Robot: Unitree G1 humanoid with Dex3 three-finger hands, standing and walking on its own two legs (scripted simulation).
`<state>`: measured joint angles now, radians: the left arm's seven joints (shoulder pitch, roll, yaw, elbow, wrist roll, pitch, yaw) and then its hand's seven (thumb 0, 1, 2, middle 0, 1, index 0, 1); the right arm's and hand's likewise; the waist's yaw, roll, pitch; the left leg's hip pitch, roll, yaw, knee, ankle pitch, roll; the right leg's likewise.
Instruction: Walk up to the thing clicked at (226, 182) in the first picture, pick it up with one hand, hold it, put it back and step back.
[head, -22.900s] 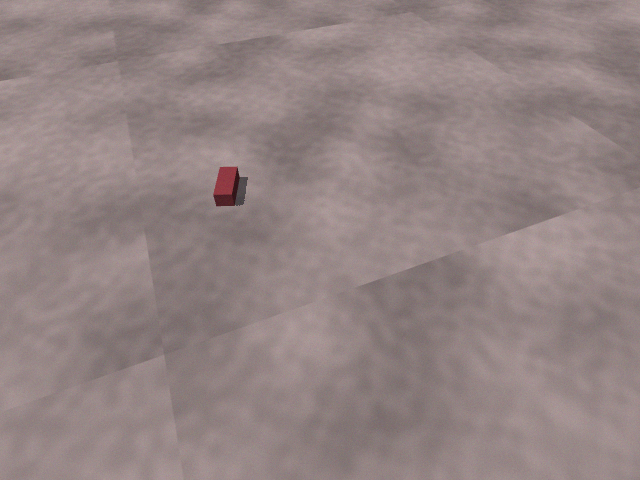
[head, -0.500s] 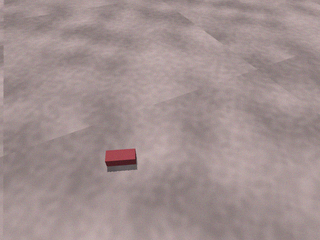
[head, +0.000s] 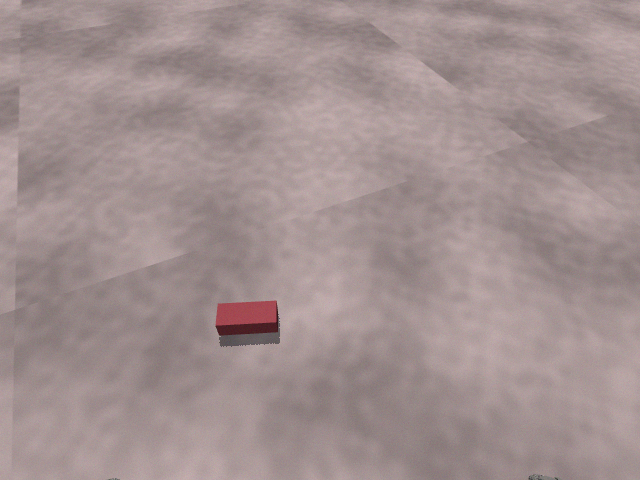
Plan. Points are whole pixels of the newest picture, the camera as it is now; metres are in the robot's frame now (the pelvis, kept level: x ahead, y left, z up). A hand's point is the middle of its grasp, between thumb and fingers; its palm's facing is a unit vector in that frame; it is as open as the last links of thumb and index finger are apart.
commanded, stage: walk up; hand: left
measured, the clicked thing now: (248, 317) +0.74 +0.24 -0.74
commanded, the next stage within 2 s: stand in 0.14 s
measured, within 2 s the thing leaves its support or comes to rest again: neither
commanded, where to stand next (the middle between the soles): +0.36 -0.01 m, yaw +2 degrees
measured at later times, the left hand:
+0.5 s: hand out of the picture +0.07 +0.25 -0.15, palm faces -0.04 -0.94 -0.33, open 7.4 cm
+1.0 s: hand out of the picture +0.05 +0.24 -0.15, palm faces -0.07 -0.94 -0.34, open 7.4 cm
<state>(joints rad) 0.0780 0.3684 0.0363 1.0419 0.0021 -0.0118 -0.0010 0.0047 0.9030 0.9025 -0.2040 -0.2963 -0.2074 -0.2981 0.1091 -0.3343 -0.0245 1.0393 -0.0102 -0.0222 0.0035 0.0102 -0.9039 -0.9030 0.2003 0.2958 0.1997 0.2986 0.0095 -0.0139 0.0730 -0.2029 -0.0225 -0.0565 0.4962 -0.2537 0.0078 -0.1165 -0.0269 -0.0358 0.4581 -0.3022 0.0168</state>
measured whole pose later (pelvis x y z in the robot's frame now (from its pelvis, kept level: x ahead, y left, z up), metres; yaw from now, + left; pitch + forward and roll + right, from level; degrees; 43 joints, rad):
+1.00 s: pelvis -0.02 -0.01 +0.01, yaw -1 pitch -2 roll +0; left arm 0.13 0.36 -0.01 1.13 0.01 -0.01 -0.01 0.00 0.90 0.90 -0.20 -0.30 -0.21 -0.30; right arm 0.13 -0.35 0.00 1.15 -0.01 -0.01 0.01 0.01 -0.91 -0.90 0.20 0.30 0.20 0.30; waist -0.01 0.00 0.06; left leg -0.15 0.00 -0.04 0.32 -0.13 -0.01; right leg -0.09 -0.01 -0.02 0.33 -0.19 0.01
